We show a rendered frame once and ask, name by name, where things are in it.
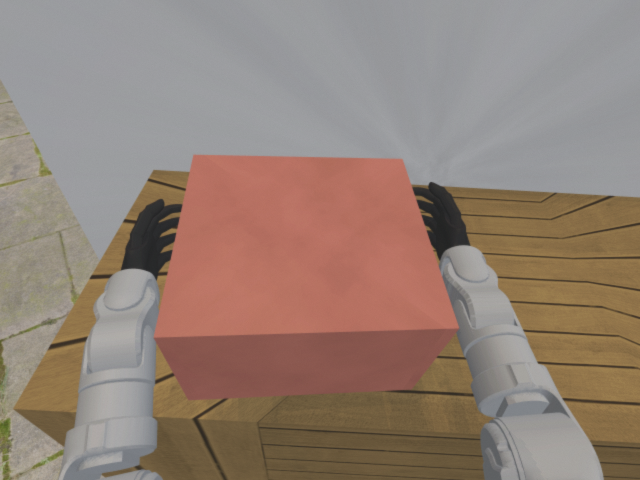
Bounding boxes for right robot upper arm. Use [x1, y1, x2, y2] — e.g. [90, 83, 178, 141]
[480, 412, 601, 480]

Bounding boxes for left robot forearm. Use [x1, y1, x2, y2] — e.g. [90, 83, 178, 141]
[58, 269, 160, 480]

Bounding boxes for pedestal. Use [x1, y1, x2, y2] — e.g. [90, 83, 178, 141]
[13, 170, 640, 480]

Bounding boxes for robot left hand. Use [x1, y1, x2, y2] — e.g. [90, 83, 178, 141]
[121, 199, 183, 281]

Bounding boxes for robot right hand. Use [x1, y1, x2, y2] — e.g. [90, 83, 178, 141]
[412, 182, 470, 260]

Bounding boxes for carton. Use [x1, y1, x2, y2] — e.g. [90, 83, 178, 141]
[154, 155, 459, 400]

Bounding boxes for right robot forearm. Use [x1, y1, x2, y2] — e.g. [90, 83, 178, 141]
[439, 245, 604, 480]

